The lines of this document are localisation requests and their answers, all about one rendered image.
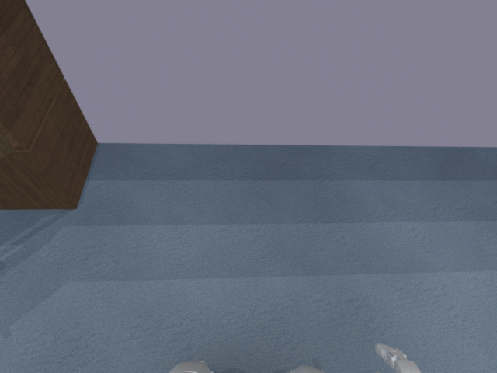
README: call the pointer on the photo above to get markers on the right robot hand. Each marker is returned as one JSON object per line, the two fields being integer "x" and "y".
{"x": 396, "y": 359}

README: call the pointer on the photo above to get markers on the cupboard door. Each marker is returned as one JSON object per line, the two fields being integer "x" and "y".
{"x": 5, "y": 146}

